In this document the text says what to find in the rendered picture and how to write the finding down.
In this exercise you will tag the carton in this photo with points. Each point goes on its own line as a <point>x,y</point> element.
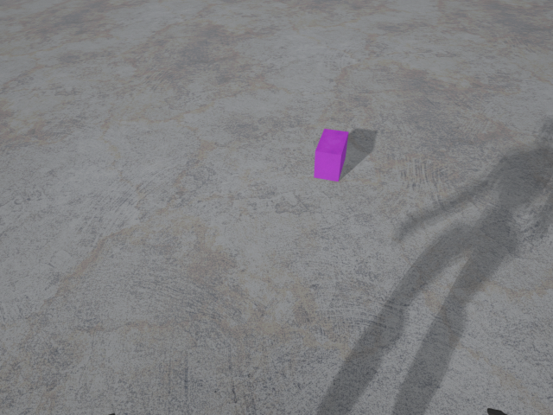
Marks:
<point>330,154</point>

